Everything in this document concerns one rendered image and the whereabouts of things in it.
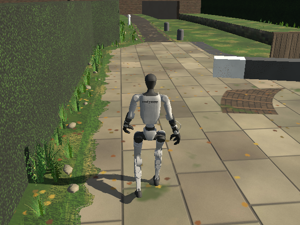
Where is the robot left forearm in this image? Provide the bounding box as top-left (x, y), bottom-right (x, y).
top-left (124, 112), bottom-right (132, 127)

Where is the robot foot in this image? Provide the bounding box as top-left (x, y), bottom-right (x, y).
top-left (135, 189), bottom-right (142, 198)
top-left (153, 175), bottom-right (160, 186)

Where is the left robot hand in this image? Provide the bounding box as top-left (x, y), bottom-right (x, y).
top-left (123, 125), bottom-right (134, 134)

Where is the right robot hand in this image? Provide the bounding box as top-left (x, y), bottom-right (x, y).
top-left (170, 133), bottom-right (180, 145)

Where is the robot left foot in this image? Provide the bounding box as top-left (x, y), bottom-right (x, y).
top-left (135, 189), bottom-right (142, 198)

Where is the robot right foot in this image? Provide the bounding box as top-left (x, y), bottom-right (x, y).
top-left (153, 175), bottom-right (160, 186)

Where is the robot right forearm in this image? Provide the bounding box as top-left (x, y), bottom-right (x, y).
top-left (169, 114), bottom-right (179, 135)

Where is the robot right upper arm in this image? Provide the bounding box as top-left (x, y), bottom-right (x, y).
top-left (160, 94), bottom-right (173, 121)

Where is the robot left upper arm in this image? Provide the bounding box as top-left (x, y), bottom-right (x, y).
top-left (127, 94), bottom-right (141, 119)

